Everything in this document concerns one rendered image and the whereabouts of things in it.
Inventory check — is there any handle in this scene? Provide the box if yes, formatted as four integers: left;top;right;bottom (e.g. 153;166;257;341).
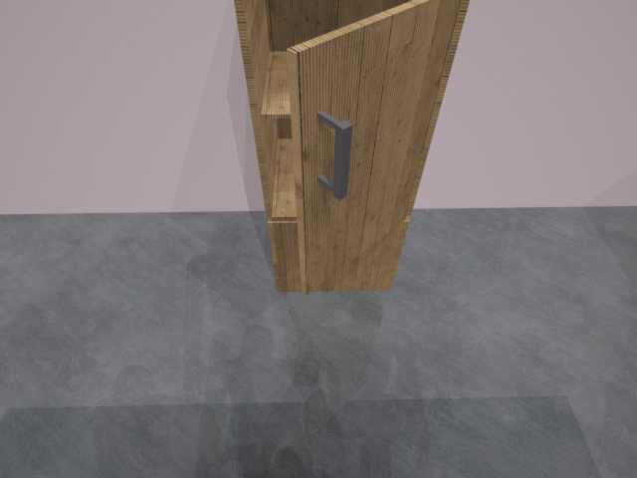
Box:
318;111;352;201

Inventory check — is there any cupboard door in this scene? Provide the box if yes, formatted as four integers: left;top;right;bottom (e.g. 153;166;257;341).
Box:
287;0;462;295

